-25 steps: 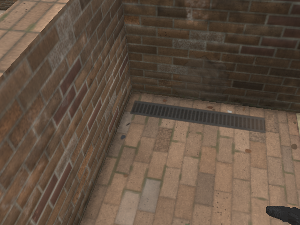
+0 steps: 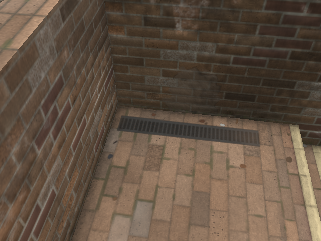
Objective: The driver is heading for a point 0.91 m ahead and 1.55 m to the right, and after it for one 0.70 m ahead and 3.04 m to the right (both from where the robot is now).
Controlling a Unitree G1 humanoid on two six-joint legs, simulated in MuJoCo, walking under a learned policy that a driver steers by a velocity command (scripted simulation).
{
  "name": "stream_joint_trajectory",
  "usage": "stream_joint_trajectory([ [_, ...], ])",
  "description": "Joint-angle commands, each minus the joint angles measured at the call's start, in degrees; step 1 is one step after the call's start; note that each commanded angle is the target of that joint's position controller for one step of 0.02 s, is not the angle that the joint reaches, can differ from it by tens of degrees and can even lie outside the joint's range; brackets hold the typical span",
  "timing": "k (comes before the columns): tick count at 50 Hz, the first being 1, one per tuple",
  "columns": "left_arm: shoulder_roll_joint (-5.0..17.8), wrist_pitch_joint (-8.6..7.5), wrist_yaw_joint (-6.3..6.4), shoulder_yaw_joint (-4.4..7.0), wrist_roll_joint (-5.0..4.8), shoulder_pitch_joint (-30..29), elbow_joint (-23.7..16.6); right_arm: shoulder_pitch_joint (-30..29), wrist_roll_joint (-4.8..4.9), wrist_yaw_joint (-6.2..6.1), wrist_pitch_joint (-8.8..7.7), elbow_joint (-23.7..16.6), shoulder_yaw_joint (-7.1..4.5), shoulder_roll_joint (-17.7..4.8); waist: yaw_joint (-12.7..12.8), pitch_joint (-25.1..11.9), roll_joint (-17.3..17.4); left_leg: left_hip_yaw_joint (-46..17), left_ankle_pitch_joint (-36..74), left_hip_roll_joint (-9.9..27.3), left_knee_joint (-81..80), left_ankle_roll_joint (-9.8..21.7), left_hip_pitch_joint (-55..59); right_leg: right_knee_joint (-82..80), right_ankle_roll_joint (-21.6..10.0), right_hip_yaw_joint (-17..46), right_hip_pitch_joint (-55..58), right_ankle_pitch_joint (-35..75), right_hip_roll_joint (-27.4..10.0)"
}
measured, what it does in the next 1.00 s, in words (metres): goes down, turning right: left foot 0.20 m lower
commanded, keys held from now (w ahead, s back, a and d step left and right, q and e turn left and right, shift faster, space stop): w+e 1.00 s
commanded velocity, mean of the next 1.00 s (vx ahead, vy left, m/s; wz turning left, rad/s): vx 0.44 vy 0.00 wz -0.51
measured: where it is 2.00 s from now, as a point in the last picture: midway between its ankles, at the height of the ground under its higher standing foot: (253, 228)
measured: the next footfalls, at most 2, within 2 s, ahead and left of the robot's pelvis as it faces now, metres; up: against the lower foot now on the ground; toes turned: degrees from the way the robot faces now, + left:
left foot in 0.58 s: +0.22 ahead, +0.10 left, -0.20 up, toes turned -21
right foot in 1.02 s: +0.48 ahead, -0.33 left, -0.41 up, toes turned -33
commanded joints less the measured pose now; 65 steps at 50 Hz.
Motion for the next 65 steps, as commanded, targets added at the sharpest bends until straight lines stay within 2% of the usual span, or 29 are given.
stream_joint_trajectory([
  [1, 3.6, -1.79, 0.44, 1.05, -0.48, 0.3, -3.6, 0.3, -0.25, -0.02, -2.16, -3.4, -1.86, -6.6, -1.4, 5.3, 5.8, -7.8, -10.4, 6.3, -8.2, 7.1, 1.2, 1.1, -4.2, -1.0, -11.7, -0.7, 2.6],
  [11, 5.3, -3.34, 0.22, 3.13, -1.28, -1.1, -6.0, 5.8, -1.39, -0.6, -4.93, -4.4, -2.91, -7.3, -2.9, 1.0, -1.1, 0.5, 7.9, 6.5, 19.8, 5.5, -1.5, 16.7, -8.9, 5.4, -17.8, 28.3, 4.5],
  [14, 11.4, -2.59, -0.88, 4.72, -1.46, 12.5, -3.9, -10.6, -1.8, -0.23, -6.79, -11.4, -1.36, -5.3, 7.3, 1.4, -14.2, 3.5, -28.9, -2.6, 36.6, -0.5, -39.1, 4.0, -18.7, 31.4, 12.9, 48.0, -6.1],
  [15, 13.5, -2.69, -0.79, 5.02, -1.67, 14.9, -2.9, -13.7, -0.53, -0.02, -7.88, -13.7, -0.68, -3.8, 8.2, 3.1, -12.1, -1.1, -31.1, -1.8, 35.9, -0.7, -48.6, 1.5, -21.3, 41.6, 16.8, 43.9, -10.7],
  [16, 14.2, -3.25, -0.1, 5.76, -0.49, 15.1, -2.5, -11.4, 0.89, 0.39, -8.72, -10.9, -2.59, -8.4, 7.8, 3.0, -4.8, -7.2, -17.9, 2.8, 36.2, 0.5, -52.4, 3.8, -20.2, 44.7, 16.4, 29.5, -12.3],
  [19, 11.5, -3.59, 0.86, 4.44, -0.52, 4.4, -5.2, -5.5, -0.66, 0.85, -8.41, -8.5, -4.08, -10.5, 0.6, 4.0, -2.5, -5.1, 3.1, 3.2, 29.3, 0.1, -41.2, 11.6, -15.7, 31.2, 1.4, 29.0, -7.5],
  [22, 4.8, -3.24, 4.63, 2.05, -2.12, 2.8, -2.4, -7.7, -3.5, 3.57, -8.06, -11.2, -2.47, -4.4, -0.1, 3.1, 2.1, -0.2, 48.3, -0.4, 5.3, 0.6, -12.1, 15.3, -9.1, 15.7, -23.8, 7.6, 6.1],
  [24, 7.0, -2.48, 5.12, 2.66, 0.14, -0.3, 0.8, -1.2, -1.7, 2.76, -5.66, -12.4, -2.8, -0.8, -3.6, -1.0, -0.7, 5.2, 53.4, -6.3, 10.9, -4.1, 15.5, 15.9, -8.9, 16.1, -39.3, 2.9, 8.6],
  [26, 8.3, -3.2, 2.48, 2.39, -1.04, -12.9, -2.1, 23.8, -0.35, 1.96, -4.06, -5.2, -5.48, -7.8, -17.6, -7.1, -5.5, -0.1, 46.0, -0.3, 14.9, -3.6, 26.0, 33.8, -6.6, 15.0, -35.5, 11.6, 8.1],
  [28, 6.6, -3.66, -0.16, 2.26, 0.43, -20.6, -2.8, 48.1, -1.65, 1.4, -3.98, 2.5, -6.41, -9.0, -30.9, -2.6, 13.7, 4.0, 47.6, 6.5, -13.3, 0.9, 38.1, 76.5, -0.7, 5.1, -39.8, -4.3, 17.0],
  [29, 0.2, -4.16, 0.1, 1.27, 0.67, -16.8, -3.5, 43.4, -1.13, 1.9, -4.84, 4.1, -4.16, -3.1, -24.7, 7.3, 13.4, -1.3, 41.7, 12.5, -11.4, 2.1, 33.9, 99.1, -2.1, 6.9, -52.8, -21.0, 20.1],
  [30, -4.6, -5.48, -0.14, 0.14, -1.26, -8.8, -5.4, 35.4, -3.33, 3.04, -7.71, 1.9, -0.72, -0.7, -12.3, 6.7, 19.0, -5.3, 71.8, 16.4, 9.0, 4.5, 33.1, 100.4, -4.6, 11.2, -64.6, -22.6, 16.1],
  [31, -7.0, -5.49, -1.0, -0.51, -2.46, 0.5, -5.0, 28.2, -2.45, 3.93, -8.99, 2.0, -0.61, -0.9, -2.5, 4.1, 17.2, -12.8, 73.7, 20.1, 9.8, 7.6, 32.0, 93.5, -5.2, 8.8, -69.3, -15.6, 8.4],
  [33, -2.9, -5.16, -1.17, 0.47, -1.66, -3.7, -3.6, 23.3, -1.65, 4.72, -9.42, 3.4, -1.15, -0.1, 0.0, 4.9, 0.6, -12.6, 38.2, 21.1, 1.9, 9.7, 13.4, 86.0, -6.2, 7.0, -66.9, 1.2, 1.6],
  [34, -3.4, -4.87, -1.29, -0.52, -2.34, -5.7, -5.1, 19.6, -4.12, 4.13, -9.44, 5.0, -3.45, -10.9, 2.4, 7.7, 6.2, -28.0, 26.2, 30.9, -4.4, 15.9, 2.0, 77.1, -4.4, 10.8, -65.4, 4.4, -1.6],
  [35, 5.6, -4.45, -0.39, 1.01, -4.55, -14.6, -8.8, 4.8, -4.86, 0.99, -9.95, -0.1, -1.82, -8.7, 5.1, 18.8, -1.1, -27.7, 23.6, 30.3, -13.3, 13.9, -18.9, 51.3, -0.5, 16.5, -55.2, 17.5, -4.5],
  [37, 2.5, -3.14, 0.38, 1.76, -0.28, -11.5, -4.5, 7.3, -5.18, -1.22, -9.59, 4.9, -1.12, -10.2, 5.5, 13.7, -2.9, -18.9, 27.9, 23.7, -8.2, 13.1, -27.1, 52.4, 2.2, 9.9, -36.7, 30.6, -0.9],
  [38, 2.4, -2.8, -0.26, 2.0, 0.58, -12.4, -5.1, 10.8, -2.45, -2.0, -9.35, 6.4, -0.94, -8.6, 3.6, 14.1, 1.5, -16.1, 24.6, 22.5, -4.8, 11.6, -15.8, 48.8, 1.7, 13.1, -46.2, 36.0, -2.1],
  [41, 2.3, -4.52, -5.11, 1.9, 1.14, -29.8, -10.6, 19.6, -1.65, -4.07, -9.51, 7.2, 1.06, -2.0, -4.7, 14.8, 0.4, -1.9, -1.2, 13.5, 0.0, 6.3, -9.2, 13.5, -0.5, 6.2, -40.4, 66.1, 0.2],
  [47, -0.1, -3.86, -7.91, 1.33, -2.45, -35.4, -11.1, 21.1, -0.75, -2.01, -5.9, 7.4, -0.98, -5.4, -10.6, 17.8, 4.4, 4.0, 3.7, 14.2, 12.0, 4.9, 3.8, -7.2, -0.1, -0.8, -30.9, 51.1, -2.5],
  [49, 3.4, -4.29, -7.33, 2.9, -1.68, -23.8, -5.7, 18.4, -1.39, -0.89, -5.48, 7.2, -1.94, -7.4, -6.3, 10.9, 4.4, 3.4, 14.8, 14.4, 27.4, 4.8, 6.8, -13.7, -2.0, -2.5, -18.3, 52.3, -4.3],
  [51, 9.1, -4.24, -6.17, 6.17, 1.35, 0.8, 3.6, 15.1, -1.7, 0.24, -6.72, 7.2, -1.95, -6.3, 6.4, -0.8, -2.1, 10.6, 16.2, 7.9, 61.5, 0.9, -10.6, -15.7, -5.4, -10.2, 18.3, 60.8, 1.2],
  [52, 12.2, -4.12, -5.13, 6.68, 2.26, 9.5, 7.2, 11.8, -2.79, 0.2, -7.74, 4.6, -2.62, -4.9, 10.1, -3.0, -12.7, 12.0, -28.8, 2.0, 87.4, -3.1, -33.2, -4.9, -10.4, -1.9, 37.1, 78.4, -6.1],
  [53, 14.7, -4.87, -4.17, 5.78, 3.14, 7.6, 6.9, 18.8, -1.15, 0.92, -9.61, 0.5, -1.42, -4.0, 4.5, -15.2, -18.1, -1.5, -29.8, 4.5, 90.8, -2.9, -45.0, 11.1, -18.4, 11.5, 51.8, 87.5, -14.0],
  [54, 12.8, -4.6, -3.53, 5.59, 1.96, 4.8, 4.9, 13.8, -0.95, 0.68, -10.19, -3.6, -1.55, -7.2, 6.8, -22.4, -8.9, -4.0, -25.2, 6.9, 81.8, -3.5, -47.6, 6.0, -21.3, 16.2, 51.1, 69.8, -15.7],
  [56, 16.3, -4.83, -2.61, 6.52, 0.63, 3.3, 6.6, 8.8, 1.51, 0.21, -10.76, -7.3, -1.18, -3.3, 2.7, -22.0, 0.7, -6.3, -7.5, 8.1, 70.4, -0.8, -50.8, -7.2, -23.0, 32.5, 36.3, 16.5, -21.4],
  [59, 8.5, -6.03, -0.98, 3.79, 1.31, -14.1, 0.7, 3.1, -1.58, -1.47, -7.25, -8.4, -2.8, -4.8, -5.2, -6.3, 5.5, -7.4, 1.6, 10.7, 46.7, -6.5, -33.9, -14.1, -21.2, 30.0, -2.0, 28.6, -17.1],
  [62, 8.8, -7.21, 0.78, 3.8, 0.06, -12.2, 1.3, -6.5, -3.06, -1.5, -7.16, -11.9, -2.33, -4.1, -2.6, -2.8, -0.2, -4.0, 12.5, 9.0, 21.3, -7.2, -20.3, -12.8, -15.7, 14.7, -13.2, 38.1, -6.2],
  [65, 9.8, -6.39, 1.12, 4.3, -1.08, -5.8, 3.0, -12.1, -1.24, -0.46, -7.55, -13.8, -2.14, -3.9, 0.6, -2.1, -3.9, 0.3, 25.0, 2.0, 8.9, -6.3, -7.7, -12.6, -12.4, 11.7, -15.2, 33.0, -1.7],
])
